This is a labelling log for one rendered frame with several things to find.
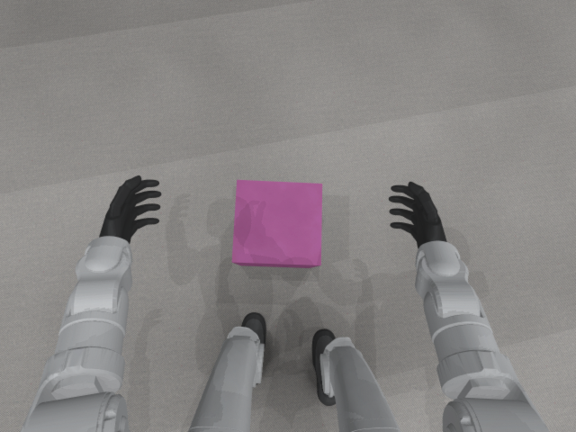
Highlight robot left hand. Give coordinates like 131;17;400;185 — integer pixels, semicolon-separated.
99;175;161;244

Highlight robot right upper arm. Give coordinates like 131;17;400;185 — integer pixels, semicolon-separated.
443;398;547;432

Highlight robot left upper arm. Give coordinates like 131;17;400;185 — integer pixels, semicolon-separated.
24;391;130;432

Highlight robot right thigh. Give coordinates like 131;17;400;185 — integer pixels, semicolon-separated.
320;346;401;432

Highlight left robot shin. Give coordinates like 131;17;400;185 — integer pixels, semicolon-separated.
221;327;259;347

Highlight carton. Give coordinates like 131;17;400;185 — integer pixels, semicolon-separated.
232;180;322;268

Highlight right robot forearm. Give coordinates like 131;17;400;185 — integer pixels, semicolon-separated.
415;241;549;432

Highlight robot right hand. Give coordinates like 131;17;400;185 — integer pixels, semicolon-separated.
389;182;447;248

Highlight left robot forearm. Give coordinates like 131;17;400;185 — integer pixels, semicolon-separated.
20;236;132;432

